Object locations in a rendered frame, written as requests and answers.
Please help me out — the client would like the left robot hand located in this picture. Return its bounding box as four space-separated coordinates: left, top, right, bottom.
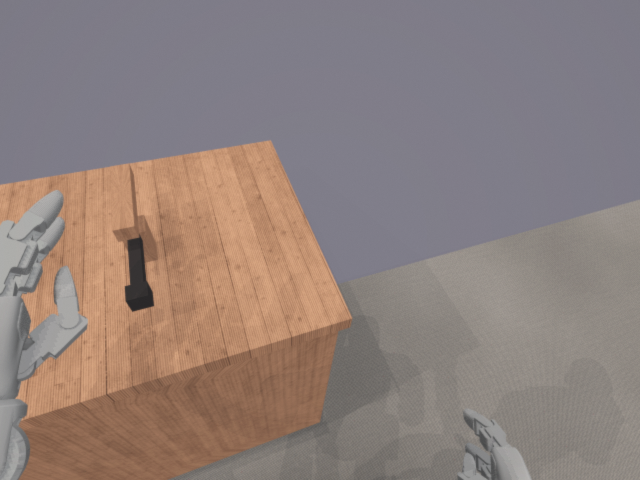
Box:
0 190 88 400

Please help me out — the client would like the counter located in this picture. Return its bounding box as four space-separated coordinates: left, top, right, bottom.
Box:
0 140 352 480

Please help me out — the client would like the right robot hand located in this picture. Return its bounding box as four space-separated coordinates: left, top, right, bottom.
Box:
457 408 532 480

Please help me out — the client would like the robot left forearm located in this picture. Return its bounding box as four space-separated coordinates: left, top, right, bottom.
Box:
0 399 30 480

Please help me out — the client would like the tap lever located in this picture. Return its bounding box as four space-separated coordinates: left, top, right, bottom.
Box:
125 234 154 312

